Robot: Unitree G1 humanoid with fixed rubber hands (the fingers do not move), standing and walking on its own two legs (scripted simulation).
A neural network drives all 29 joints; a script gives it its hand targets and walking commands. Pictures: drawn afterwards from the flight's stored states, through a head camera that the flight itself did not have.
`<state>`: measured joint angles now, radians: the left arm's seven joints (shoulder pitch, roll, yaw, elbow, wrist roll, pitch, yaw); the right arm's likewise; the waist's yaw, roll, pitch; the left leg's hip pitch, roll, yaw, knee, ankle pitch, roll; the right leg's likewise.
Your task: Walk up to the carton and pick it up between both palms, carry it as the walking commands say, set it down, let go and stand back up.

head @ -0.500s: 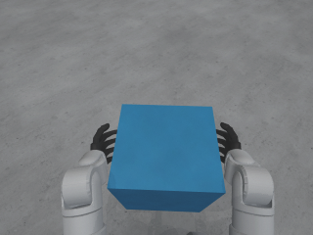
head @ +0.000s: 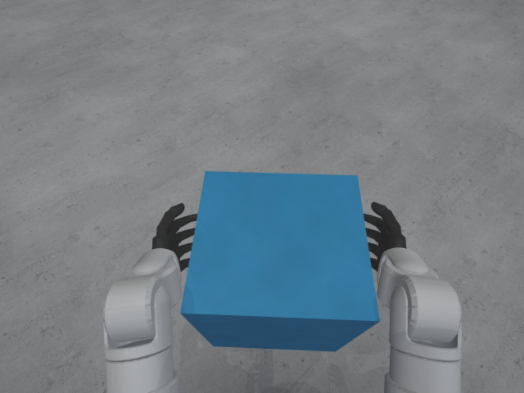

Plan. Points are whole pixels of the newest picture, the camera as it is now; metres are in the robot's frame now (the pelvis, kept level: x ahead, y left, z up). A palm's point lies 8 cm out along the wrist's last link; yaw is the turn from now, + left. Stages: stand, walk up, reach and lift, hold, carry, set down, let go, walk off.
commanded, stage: carry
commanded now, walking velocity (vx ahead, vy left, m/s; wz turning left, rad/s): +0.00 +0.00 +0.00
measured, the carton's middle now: (277, 270) +0.29 +0.00 +0.00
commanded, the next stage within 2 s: none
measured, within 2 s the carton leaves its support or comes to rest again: neither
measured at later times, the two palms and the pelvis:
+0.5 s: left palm (192, 158) +0.45 +0.15 +0.07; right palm (372, 161) +0.46 -0.15 +0.08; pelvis +0.18 +0.00 -0.01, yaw -1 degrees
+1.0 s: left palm (213, 100) +0.65 +0.14 +0.04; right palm (353, 110) +0.65 -0.16 +0.03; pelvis +0.38 +0.00 -0.03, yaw -1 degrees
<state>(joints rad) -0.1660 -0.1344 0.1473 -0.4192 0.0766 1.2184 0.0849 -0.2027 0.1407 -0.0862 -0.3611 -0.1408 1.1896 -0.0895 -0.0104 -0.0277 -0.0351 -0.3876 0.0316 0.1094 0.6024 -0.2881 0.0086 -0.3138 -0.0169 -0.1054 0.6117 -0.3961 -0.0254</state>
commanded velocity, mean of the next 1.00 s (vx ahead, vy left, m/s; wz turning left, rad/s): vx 0.00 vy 0.00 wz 0.00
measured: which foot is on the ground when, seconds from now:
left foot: down 0.00-0.22, up 0.24-0.36, down 0.38-0.62, up 0.64-0.78, down 0.80-1.00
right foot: down 0.00-0.40, up 0.42-0.56, down 0.58-0.82, up 0.84-0.96, down 0.98-1.00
